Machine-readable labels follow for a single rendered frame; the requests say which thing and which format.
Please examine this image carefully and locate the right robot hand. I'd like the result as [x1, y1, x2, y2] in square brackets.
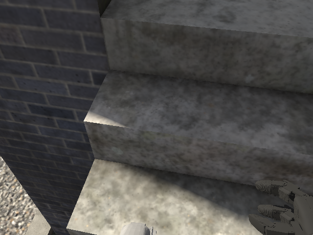
[248, 179, 313, 235]

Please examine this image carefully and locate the left robot thigh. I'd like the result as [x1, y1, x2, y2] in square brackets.
[120, 222, 157, 235]

